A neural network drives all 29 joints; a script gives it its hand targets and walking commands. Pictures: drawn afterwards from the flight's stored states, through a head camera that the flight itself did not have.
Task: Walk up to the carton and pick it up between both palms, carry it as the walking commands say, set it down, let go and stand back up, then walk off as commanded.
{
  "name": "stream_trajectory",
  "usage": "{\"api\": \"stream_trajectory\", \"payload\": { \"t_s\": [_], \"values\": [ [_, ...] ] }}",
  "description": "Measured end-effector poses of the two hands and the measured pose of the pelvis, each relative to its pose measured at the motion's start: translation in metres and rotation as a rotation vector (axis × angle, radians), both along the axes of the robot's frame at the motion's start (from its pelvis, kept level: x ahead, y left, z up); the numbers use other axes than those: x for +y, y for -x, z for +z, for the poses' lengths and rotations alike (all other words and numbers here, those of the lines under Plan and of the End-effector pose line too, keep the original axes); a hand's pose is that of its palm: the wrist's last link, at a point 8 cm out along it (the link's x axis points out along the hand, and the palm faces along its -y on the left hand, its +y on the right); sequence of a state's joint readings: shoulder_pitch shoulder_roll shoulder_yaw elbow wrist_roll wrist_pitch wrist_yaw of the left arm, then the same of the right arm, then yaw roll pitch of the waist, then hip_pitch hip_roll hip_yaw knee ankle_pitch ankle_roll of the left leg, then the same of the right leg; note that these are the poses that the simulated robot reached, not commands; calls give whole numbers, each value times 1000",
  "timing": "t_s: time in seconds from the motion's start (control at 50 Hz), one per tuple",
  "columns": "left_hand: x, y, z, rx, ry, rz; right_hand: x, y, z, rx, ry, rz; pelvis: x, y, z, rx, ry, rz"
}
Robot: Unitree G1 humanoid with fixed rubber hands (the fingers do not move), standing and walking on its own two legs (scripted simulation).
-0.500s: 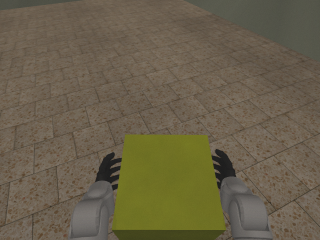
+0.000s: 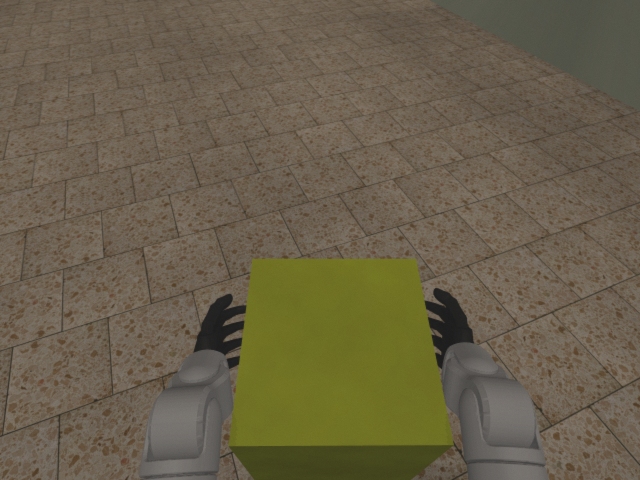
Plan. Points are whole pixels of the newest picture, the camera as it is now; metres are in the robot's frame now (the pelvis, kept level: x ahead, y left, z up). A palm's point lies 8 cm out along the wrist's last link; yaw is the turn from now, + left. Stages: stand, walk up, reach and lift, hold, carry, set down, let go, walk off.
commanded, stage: carry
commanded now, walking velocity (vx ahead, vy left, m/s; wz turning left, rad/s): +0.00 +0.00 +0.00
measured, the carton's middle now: (332, 382) +0.27 +0.01 -0.03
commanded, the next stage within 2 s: none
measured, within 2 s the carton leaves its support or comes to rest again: neither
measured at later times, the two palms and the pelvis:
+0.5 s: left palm (211, 351) +0.28 +0.15 +0.04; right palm (450, 351) +0.29 -0.13 +0.04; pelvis +0.01 +0.01 +0.00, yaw +0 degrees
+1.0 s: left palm (231, 349) +0.28 +0.13 +0.05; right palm (475, 350) +0.28 -0.16 +0.05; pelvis +0.01 -0.01 +0.00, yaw +0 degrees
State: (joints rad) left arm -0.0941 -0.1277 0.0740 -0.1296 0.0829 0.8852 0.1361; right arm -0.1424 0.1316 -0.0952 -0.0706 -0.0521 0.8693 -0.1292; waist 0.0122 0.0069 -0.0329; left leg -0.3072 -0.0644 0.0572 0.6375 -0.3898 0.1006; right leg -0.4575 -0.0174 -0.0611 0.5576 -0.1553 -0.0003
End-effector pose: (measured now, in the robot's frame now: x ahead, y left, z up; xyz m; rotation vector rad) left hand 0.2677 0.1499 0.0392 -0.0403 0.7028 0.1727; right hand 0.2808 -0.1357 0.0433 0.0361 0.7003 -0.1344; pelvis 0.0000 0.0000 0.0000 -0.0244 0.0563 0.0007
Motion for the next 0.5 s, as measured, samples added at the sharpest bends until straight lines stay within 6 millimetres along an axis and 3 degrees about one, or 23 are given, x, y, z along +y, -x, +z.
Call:
{"api": "stream_trajectory", "payload": {
  "t_s": [0.36,0.5],
  "values": [
    [6,-5,-15,15,-30,-25,6,0,-20,14,5,6,9,-12,-3,-31,5,4],
    [4,-12,-3,-28,-20,-32,3,-4,-7,-27,8,-9,8,-12,-1,-36,5,2]
  ]
}}
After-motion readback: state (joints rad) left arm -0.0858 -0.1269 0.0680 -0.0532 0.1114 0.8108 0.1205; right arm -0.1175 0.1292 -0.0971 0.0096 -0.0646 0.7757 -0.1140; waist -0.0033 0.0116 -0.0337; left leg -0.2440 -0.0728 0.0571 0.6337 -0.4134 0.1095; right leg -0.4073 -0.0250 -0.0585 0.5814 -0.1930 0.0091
